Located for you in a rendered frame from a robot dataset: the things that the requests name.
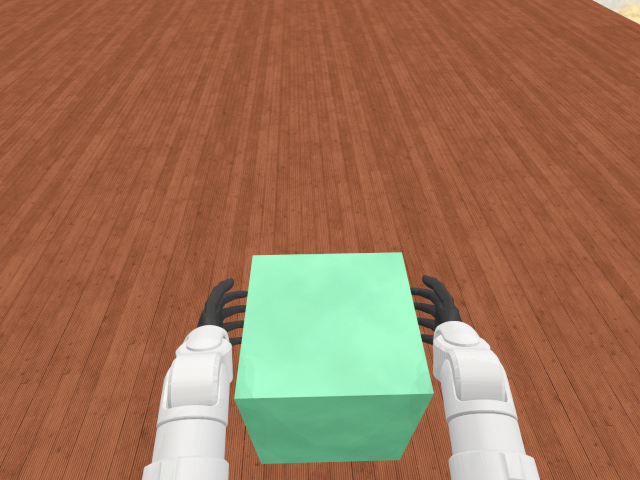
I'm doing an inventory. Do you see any robot left forearm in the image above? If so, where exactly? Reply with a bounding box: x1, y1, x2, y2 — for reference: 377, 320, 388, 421
142, 325, 233, 480

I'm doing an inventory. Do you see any carton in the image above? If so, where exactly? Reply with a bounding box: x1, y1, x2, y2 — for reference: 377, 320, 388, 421
234, 252, 434, 464

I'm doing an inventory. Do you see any right robot hand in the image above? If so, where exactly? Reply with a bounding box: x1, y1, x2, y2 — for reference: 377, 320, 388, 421
410, 275, 462, 345

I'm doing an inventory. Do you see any left robot hand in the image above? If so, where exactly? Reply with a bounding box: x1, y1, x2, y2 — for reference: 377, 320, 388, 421
197, 278, 248, 346

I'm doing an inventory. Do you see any robot right forearm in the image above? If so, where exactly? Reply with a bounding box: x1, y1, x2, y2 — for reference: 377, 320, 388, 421
433, 321, 540, 480

